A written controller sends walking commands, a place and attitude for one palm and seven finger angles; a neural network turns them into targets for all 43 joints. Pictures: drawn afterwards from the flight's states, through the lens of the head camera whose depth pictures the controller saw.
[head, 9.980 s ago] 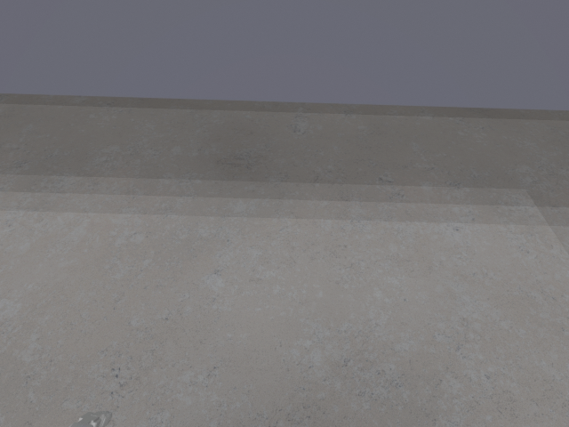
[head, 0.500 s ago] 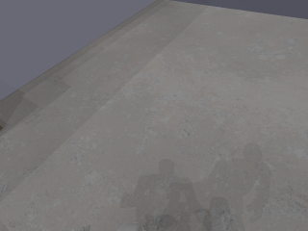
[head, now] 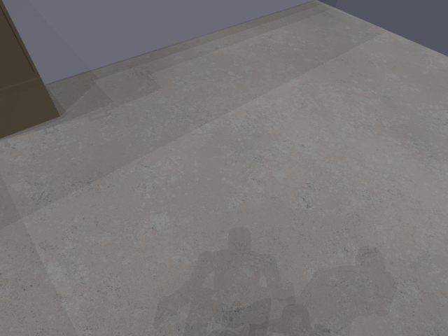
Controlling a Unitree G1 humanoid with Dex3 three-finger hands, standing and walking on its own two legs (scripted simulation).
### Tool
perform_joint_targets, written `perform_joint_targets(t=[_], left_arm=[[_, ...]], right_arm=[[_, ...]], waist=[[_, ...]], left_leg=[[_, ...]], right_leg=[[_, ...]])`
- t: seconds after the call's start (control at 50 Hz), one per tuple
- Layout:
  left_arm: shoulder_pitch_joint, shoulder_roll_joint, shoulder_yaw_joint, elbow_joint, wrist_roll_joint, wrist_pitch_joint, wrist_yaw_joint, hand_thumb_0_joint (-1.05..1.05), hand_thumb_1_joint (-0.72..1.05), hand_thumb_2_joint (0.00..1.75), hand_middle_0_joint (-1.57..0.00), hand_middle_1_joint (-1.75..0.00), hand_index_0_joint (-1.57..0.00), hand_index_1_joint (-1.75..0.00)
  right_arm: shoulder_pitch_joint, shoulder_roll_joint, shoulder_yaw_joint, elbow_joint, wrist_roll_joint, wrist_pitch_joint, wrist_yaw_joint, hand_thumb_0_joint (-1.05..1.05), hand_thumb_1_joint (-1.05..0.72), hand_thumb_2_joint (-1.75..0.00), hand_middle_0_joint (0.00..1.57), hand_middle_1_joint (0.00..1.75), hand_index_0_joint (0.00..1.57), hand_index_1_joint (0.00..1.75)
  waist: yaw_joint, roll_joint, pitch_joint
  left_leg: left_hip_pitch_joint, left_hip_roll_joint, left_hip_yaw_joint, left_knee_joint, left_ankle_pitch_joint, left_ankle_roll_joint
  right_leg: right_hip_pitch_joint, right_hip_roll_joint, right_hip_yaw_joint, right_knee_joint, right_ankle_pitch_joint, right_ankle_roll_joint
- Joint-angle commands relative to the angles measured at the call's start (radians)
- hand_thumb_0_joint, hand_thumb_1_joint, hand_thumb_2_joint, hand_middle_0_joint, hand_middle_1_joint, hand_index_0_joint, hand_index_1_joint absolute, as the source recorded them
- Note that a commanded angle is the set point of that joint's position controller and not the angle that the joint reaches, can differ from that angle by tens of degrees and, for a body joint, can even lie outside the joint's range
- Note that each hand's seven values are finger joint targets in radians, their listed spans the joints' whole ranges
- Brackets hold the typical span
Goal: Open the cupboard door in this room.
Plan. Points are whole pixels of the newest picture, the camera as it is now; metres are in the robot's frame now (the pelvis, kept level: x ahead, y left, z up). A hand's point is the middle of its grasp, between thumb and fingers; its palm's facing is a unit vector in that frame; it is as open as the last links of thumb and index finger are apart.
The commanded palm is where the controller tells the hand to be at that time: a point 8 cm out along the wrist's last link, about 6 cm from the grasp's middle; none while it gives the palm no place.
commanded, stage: turn or walk to find it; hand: left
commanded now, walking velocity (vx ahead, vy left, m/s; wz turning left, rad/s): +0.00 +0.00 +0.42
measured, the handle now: out of the picture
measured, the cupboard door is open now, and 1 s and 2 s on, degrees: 0 0 0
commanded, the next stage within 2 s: stand and wait in 0.54 s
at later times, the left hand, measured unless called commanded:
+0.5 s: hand out of the picture +0.04 +0.17 -0.15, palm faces +0.21 -0.94 -0.27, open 7.4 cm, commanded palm none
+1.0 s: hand out of the picture -0.06 +0.19 -0.17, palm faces +0.34 -0.91 -0.24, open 7.4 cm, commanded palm none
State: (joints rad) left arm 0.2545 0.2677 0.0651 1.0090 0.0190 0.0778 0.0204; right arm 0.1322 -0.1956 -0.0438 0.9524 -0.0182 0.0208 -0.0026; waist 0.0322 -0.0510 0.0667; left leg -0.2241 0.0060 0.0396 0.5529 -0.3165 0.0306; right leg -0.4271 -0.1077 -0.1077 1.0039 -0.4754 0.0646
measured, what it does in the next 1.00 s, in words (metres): steps on the spot, turning left: right foot, then left foot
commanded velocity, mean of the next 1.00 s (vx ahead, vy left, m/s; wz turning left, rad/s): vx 0.00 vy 0.00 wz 0.26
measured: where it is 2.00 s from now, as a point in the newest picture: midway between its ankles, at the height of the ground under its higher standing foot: outside the picture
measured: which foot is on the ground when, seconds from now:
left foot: down 0.00-0.34, up 0.36-0.70, down 0.72-1.00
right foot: up 0.00-0.30, down 0.32-0.74, up 0.76-1.00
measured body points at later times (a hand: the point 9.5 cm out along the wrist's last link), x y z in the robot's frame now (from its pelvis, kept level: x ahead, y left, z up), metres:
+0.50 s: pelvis -0.01 -0.04 +0.00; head +0.03 -0.06 +0.45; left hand +0.03 +0.22 -0.13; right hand +0.08 -0.28 -0.16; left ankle -0.06 +0.09 -0.65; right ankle +0.00 -0.14 -0.73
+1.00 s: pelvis -0.01 +0.00 +0.00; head +0.00 +0.00 +0.45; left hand -0.08 +0.24 -0.15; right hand +0.14 -0.19 -0.14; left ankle -0.06 +0.11 -0.73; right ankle +0.00 -0.14 -0.71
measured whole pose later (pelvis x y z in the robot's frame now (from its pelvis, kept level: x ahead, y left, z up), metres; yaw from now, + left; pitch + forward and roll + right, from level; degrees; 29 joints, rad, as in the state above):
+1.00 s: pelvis -0.01 +0.00 +0.00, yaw +17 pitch -1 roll +1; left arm 0.24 0.21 0.02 1.08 0.01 0.04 0.03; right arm 0.13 -0.15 -0.03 1.03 -0.01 0.00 -0.03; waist 0.03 -0.02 0.05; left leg -0.16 0.01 0.07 0.45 -0.26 0.01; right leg -0.27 -0.09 -0.06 0.72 -0.42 0.06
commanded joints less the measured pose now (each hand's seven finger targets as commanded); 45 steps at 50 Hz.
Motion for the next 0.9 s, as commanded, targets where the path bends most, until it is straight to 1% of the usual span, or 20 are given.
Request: perform_joint_targets(t=[0.0, 0.16, 0.22, 0.26, 0.28, 0.3, 0.32, 0.34, 0.38, 0.44, 0.58, 0.62, 0.66, 0.68, 0.7, 0.72, 0.74, 0.76, 0.8, 0.88], left_arm=[[-0.033, 0.058, 0.01, -0.088, -0.003, -0.044, -0.011, 0.0, 0.9, 0.9, -0.2, -0.3, -0.2, -0.3], [-0.101, 0.035, 0.002, -0.142, -0.008, -0.047, -0.003, 0.0, 0.9, 0.9, -0.2, -0.3, -0.2, -0.3], [-0.061, 0.033, 0.001, -0.141, -0.014, -0.058, 0.001, 0.0, 0.9, 0.9, -0.2, -0.3, -0.2, -0.3], [0.007, 0.043, 0.005, -0.126, -0.013, -0.069, 0.004, 0.0, 0.9, 0.9, -0.2, -0.3, -0.2, -0.3], [0.035, 0.079, 0.01, -0.121, -0.008, -0.079, 0.008, 0.0, 0.9, 0.9, -0.2, -0.3, -0.2, -0.3], [0.046, 0.16, 0.026, -0.12, 0.006, -0.089, 0.017, 0.0, 0.9, 0.9, -0.2, -0.3, -0.2, -0.3], [0.052, 0.2, 0.03, -0.132, 0.007, -0.086, 0.015, 0.0, 0.9, 0.9, -0.2, -0.3, -0.2, -0.3], [0.022, 0.173, 0.037, -0.143, -0.001, -0.089, 0.02, 0.0, 0.9, 0.9, -0.2, -0.3, -0.2, -0.3], [-0.061, 0.116, 0.019, -0.155, -0.003, -0.089, 0.017, 0.0, 0.9, 0.9, -0.2, -0.3, -0.2, -0.3], [-0.085, 0.085, 0.009, -0.161, 0.004, -0.094, 0.018, 0.0, 0.9, 0.9, -0.2, -0.3, -0.2, -0.3], [0.046, 0.142, 0.025, -0.091, 0.013, -0.086, 0.013, 0.0, 0.9, 0.9, -0.2, -0.3, -0.2, -0.3], [0.034, 0.146, 0.024, -0.075, 0.013, -0.083, 0.013, 0.0, 0.9, 0.9, -0.2, -0.3, -0.2, -0.3], [0.003, 0.129, 0.02, -0.066, 0.001, -0.076, 0.015, 0.0, 0.9, 0.9, -0.2, -0.3, -0.2, -0.3], [0.018, 0.092, 0.01, -0.07, -0.008, -0.07, 0.013, 0.0, 0.9, 0.9, -0.2, -0.3, -0.2, -0.3], [0.039, 0.029, -0.004, -0.077, -0.011, -0.066, 0.009, 0.0, 0.9, 0.9, -0.2, -0.3, -0.2, -0.3], [0.009, 0.005, -0.019, -0.087, -0.011, -0.061, 0.012, 0.0, 0.9, 0.9, -0.2, -0.3, -0.2, -0.3], [-0.025, 0.008, -0.019, -0.07, -0.011, -0.049, 0.019, 0.0, 0.9, 0.9, -0.2, -0.3, -0.2, -0.3], [-0.038, 0.018, -0.015, -0.051, -0.014, -0.047, 0.016, 0.0, 0.9, 0.9, -0.2, -0.3, -0.2, -0.3], [-0.008, 0.008, -0.017, -0.01, -0.011, -0.052, 0.003, 0.0, 0.9, 0.9, -0.2, -0.3, -0.2, -0.3], [0.004, -0.018, -0.033, 0.021, -0.009, -0.052, 0.002, 0.0, 0.9, 0.9, -0.2, -0.3, -0.2, -0.3]], right_arm=[[0.021, -0.204, -0.039, -0.046, 0.003, -0.015, -0.016, 0.0, -0.9, -0.9, 0.2, 0.3, 0.2, 0.3], [0.071, -0.212, -0.055, -0.049, -0.007, -0.003, -0.011, 0.0, -0.9, -0.9, 0.2, 0.3, 0.2, 0.3], [0.058, -0.212, -0.06, -0.058, -0.007, 0.001, -0.009, 0.0, -0.9, -0.9, 0.2, 0.3, 0.2, 0.3], [0.039, -0.201, -0.061, -0.066, 0.0, 0.001, -0.007, 0.0, -0.9, -0.9, 0.2, 0.3, 0.2, 0.3], [0.046, -0.17, -0.059, -0.067, 0.007, 0.0, -0.003, 0.0, -0.9, -0.9, 0.2, 0.3, 0.2, 0.3], [0.069, -0.11, -0.049, -0.082, 0.014, -0.002, 0.004, 0.0, -0.9, -0.9, 0.2, 0.3, 0.2, 0.3], [0.041, -0.105, -0.052, -0.104, 0.008, 0.004, 0.003, 0.0, -0.9, -0.9, 0.2, 0.3, 0.2, 0.3], [0.039, -0.129, -0.057, -0.094, -0.005, 0.021, -0.001, 0.0, -0.9, -0.9, 0.2, 0.3, 0.2, 0.3], [0.051, -0.132, -0.062, -0.056, -0.003, 0.029, 0.01, 0.0, -0.9, -0.9, 0.2, 0.3, 0.2, 0.3], [0.089, -0.108, -0.053, -0.032, -0.002, 0.033, 0.019, 0.0, -0.9, -0.9, 0.2, 0.3, 0.2, 0.3], [-0.015, -0.073, -0.024, -0.042, 0.01, 0.017, 0.013, 0.0, -0.9, -0.9, 0.2, 0.3, 0.2, 0.3], [0.022, -0.066, -0.019, -0.028, 0.011, 0.01, 0.008, 0.0, -0.9, -0.9, 0.2, 0.3, 0.2, 0.3], [0.094, -0.08, -0.018, 0.004, 0.008, -0.003, 0.005, 0.0, -0.9, -0.9, 0.2, 0.3, 0.2, 0.3], [0.114, -0.133, -0.025, 0.014, 0.005, -0.016, 0.004, 0.0, -0.9, -0.9, 0.2, 0.3, 0.2, 0.3], [0.147, -0.206, -0.039, 0.014, 0.0, -0.022, 0.002, 0.0, -0.9, -0.9, 0.2, 0.3, 0.2, 0.3], [0.159, -0.229, -0.042, 0.023, 0.0, -0.017, -0.009, 0.0, -0.9, -0.9, 0.2, 0.3, 0.2, 0.3], [0.149, -0.215, -0.035, 0.039, -0.002, -0.024, -0.025, 0.0, -0.9, -0.9, 0.2, 0.3, 0.2, 0.3], [0.104, -0.186, -0.027, 0.037, -0.003, -0.024, -0.031, 0.0, -0.9, -0.9, 0.2, 0.3, 0.2, 0.3], [0.046, -0.148, -0.012, 0.031, 0.0, -0.028, -0.033, 0.0, -0.9, -0.9, 0.2, 0.3, 0.2, 0.3], [0.062, -0.14, -0.012, 0.055, 0.004, -0.032, -0.032, 0.0, -0.9, -0.9, 0.2, 0.3, 0.2, 0.3]], waist=[[-0.034, 0.192, -0.057], [-0.066, 0.21, -0.07], [-0.045, 0.224, -0.097], [-0.007, 0.196, -0.128], [0.003, 0.115, -0.138], [0.003, -0.119, -0.149], [0.019, -0.184, -0.112], [0.012, -0.201, -0.096], [-0.033, -0.096, -0.03], [-0.05, -0.103, -0.041], [0.025, -0.149, -0.074], [0.003, -0.157, -0.08], [-0.039, -0.118, -0.102], [-0.047, 0.03, -0.133], [-0.052, 0.274, -0.161], [-0.067, 0.316, -0.128], [-0.075, 0.359, -0.139], [-0.056, 0.326, -0.092], [-0.029, 0.227, -0.065], [-0.035, 0.195, -0.062]], left_leg=[[0.089, 0.226, -0.215, -0.231, 0.481, 0.12], [0.083, 0.221, -0.319, -0.201, 0.481, 0.142], [0.05, 0.2, -0.356, -0.156, 0.527, 0.133], [-0.018, 0.157, -0.337, -0.09, 0.458, 0.089], [-0.106, 0.105, -0.3, -0.021, 0.333, 0.04], [-0.295, -0.014, -0.167, 0.151, 0.066, -0.026], [-0.333, -0.071, -0.101, 0.357, -0.265, -0.052], [-0.344, -0.03, -0.152, 0.507, -0.263, -0.051], [-0.35, -0.001, -0.136, 0.654, -0.148, -0.062], [-0.312, 0.014, -0.084, 0.637, -0.083, -0.087], [-0.197, 0.009, 0.013, 0.263, -0.152, -0.087], [-0.126, 0.001, 0.036, 0.129, -0.102, -0.079], [0.047, 0.009, 0.046, -0.1, 0.11, -0.068], [0.186, 0.092, -0.04, -0.171, 0.285, -0.041], [0.262, 0.286, -0.261, -0.174, 0.547, 0.035], [0.208, 0.366, -0.308, -0.203, 0.715, 0.123], [0.167, 0.353, -0.293, -0.214, 0.726, 0.135], [0.124, 0.321, -0.252, -0.212, 0.695, 0.14], [0.113, 0.272, -0.175, -0.206, 0.663, 0.126], [0.131, 0.246, -0.131, -0.231, 0.61, 0.118]], right_leg=[[-0.097, -0.001, 0.068, 0.074, 0.07, 0.02], [-0.006, 0.045, 0.069, -0.157, 0.024, 0.019], [0.098, 0.074, 0.058, -0.324, 0.066, 0.008], [0.245, 0.072, 0.047, -0.529, 0.233, 0.003], [0.359, 0.01, 0.098, -0.635, 0.307, -0.012], [0.487, -0.211, 0.319, -0.681, 0.398, -0.088], [0.383, -0.376, 0.414, -0.707, 0.479, -0.198], [0.308, -0.361, 0.406, -0.728, 0.446, -0.229], [0.244, -0.264, 0.267, -0.703, 0.452, -0.205], [0.254, -0.21, 0.126, -0.669, 0.553, -0.182], [0.353, -0.228, 0.087, -0.587, 0.779, -0.203], [0.34, -0.219, 0.078, -0.556, 0.765, -0.187], [0.263, -0.179, 0.042, -0.482, 0.648, -0.126], [0.159, -0.12, 0.002, -0.38, 0.492, -0.075], [0.024, -0.023, -0.044, -0.253, 0.127, -0.021], [-0.007, 0.007, 0.005, -0.139, -0.134, -0.007], [0.015, 0.007, 0.077, -0.059, -0.146, -0.009], [0.015, 0.001, 0.1, -0.026, -0.103, -0.014], [0.026, 0.0, 0.088, -0.036, -0.022, -0.017], [0.068, 0.007, 0.067, -0.164, 0.02, -0.008]])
